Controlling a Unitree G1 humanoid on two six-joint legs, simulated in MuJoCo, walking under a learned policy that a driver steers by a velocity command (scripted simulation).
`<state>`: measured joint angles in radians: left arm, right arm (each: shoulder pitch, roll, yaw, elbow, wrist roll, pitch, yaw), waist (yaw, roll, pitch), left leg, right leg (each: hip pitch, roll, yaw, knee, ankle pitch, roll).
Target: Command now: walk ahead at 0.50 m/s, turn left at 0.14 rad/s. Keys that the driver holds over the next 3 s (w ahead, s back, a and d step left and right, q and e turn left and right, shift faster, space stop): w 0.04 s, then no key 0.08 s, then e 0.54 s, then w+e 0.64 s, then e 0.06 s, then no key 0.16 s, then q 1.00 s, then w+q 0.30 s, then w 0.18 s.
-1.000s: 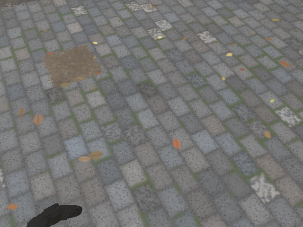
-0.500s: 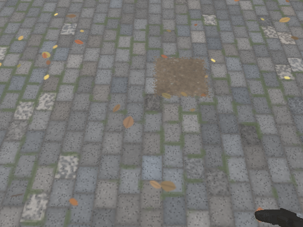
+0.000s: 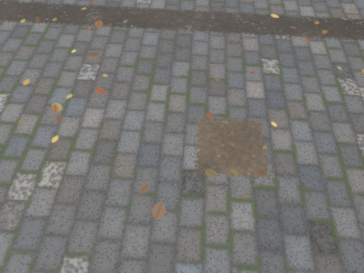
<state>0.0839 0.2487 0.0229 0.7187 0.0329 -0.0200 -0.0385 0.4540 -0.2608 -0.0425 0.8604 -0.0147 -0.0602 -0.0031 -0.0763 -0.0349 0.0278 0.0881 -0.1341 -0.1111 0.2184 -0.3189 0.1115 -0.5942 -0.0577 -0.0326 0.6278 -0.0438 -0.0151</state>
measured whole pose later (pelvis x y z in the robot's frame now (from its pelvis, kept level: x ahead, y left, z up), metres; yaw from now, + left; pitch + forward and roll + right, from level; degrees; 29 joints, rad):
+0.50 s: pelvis +0.17 -0.02 +0.01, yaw -8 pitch +1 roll +0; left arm 0.32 0.26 0.06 0.87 0.02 0.00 -0.01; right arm 0.12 -0.24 -0.01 0.80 -0.02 0.02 -0.03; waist 0.05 0.02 0.05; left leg -0.46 -0.01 -0.05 0.75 -0.30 -0.03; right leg -0.24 0.11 0.07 0.43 -0.19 -0.07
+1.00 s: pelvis +0.22 -0.03 +0.01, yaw -26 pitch +1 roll +0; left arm 0.16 0.29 0.07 0.76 0.03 0.06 -0.08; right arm 0.34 -0.29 -0.06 0.83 -0.03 -0.04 -0.01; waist -0.05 0.00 0.00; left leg -0.10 0.06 0.19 0.32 -0.22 0.01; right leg -0.40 -0.04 -0.03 0.74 -0.35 -0.01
